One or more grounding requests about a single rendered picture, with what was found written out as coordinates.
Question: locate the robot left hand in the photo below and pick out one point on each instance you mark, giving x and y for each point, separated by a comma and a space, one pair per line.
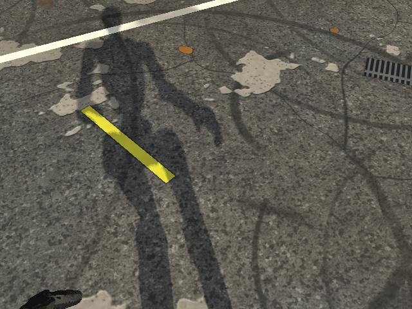
60, 299

